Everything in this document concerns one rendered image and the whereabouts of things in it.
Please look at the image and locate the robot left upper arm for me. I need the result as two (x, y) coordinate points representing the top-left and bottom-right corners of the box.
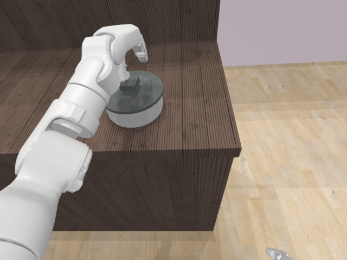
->
(0, 127), (93, 260)

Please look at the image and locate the pot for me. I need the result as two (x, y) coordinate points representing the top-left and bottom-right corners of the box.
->
(106, 97), (163, 128)

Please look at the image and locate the right robot hand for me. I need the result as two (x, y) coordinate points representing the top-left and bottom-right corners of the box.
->
(266, 248), (294, 260)

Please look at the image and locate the robot left forearm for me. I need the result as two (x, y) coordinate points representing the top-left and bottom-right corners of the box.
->
(15, 30), (126, 175)

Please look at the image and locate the lid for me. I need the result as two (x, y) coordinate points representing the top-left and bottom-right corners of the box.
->
(105, 70), (164, 114)

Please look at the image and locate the table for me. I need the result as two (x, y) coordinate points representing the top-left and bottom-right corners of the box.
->
(0, 0), (242, 231)

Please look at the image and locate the left robot hand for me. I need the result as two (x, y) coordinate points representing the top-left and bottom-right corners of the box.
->
(94, 24), (147, 82)

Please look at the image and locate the knob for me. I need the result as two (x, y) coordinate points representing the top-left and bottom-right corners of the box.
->
(119, 76), (140, 92)

